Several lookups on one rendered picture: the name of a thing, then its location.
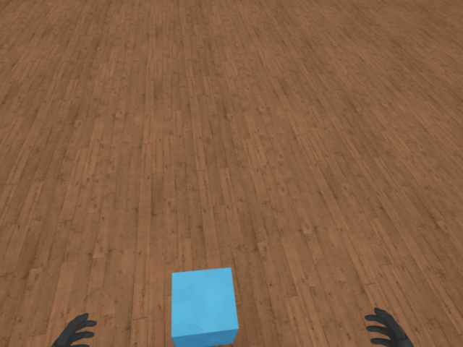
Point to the robot right hand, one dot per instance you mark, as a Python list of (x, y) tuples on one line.
[(398, 337)]

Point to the robot left hand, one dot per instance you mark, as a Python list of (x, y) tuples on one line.
[(69, 335)]

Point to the carton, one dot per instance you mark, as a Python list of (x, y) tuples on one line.
[(203, 308)]

